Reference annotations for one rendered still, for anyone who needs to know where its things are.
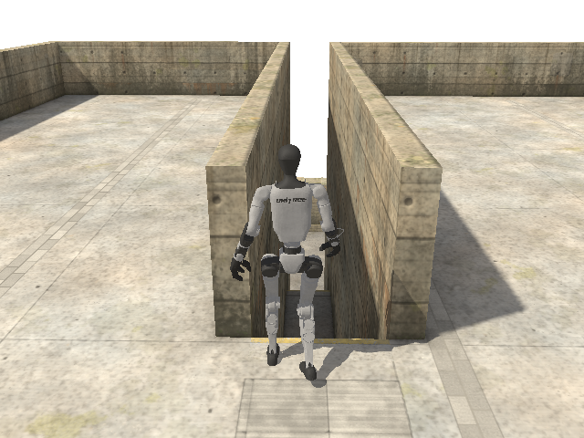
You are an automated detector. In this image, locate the right robot hand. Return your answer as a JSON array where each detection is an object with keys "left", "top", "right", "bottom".
[{"left": 319, "top": 242, "right": 340, "bottom": 257}]

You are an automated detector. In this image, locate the humanoid robot head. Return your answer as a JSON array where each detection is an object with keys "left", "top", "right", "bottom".
[{"left": 275, "top": 144, "right": 306, "bottom": 189}]

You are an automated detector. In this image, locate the right robot foot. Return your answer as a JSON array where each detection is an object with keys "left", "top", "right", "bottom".
[{"left": 299, "top": 361, "right": 317, "bottom": 381}]

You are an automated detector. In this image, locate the left robot hand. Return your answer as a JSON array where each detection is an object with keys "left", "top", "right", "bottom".
[{"left": 230, "top": 258, "right": 251, "bottom": 281}]

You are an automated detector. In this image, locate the robot right forearm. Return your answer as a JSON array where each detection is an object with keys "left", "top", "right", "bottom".
[{"left": 325, "top": 218, "right": 339, "bottom": 246}]

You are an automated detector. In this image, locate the left robot upper arm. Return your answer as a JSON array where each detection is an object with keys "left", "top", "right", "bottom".
[{"left": 245, "top": 185, "right": 272, "bottom": 237}]

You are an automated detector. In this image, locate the right robot upper arm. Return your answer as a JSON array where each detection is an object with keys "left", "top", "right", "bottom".
[{"left": 309, "top": 183, "right": 335, "bottom": 232}]

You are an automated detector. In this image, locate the robot left forearm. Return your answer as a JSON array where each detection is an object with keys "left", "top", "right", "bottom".
[{"left": 234, "top": 222, "right": 254, "bottom": 262}]

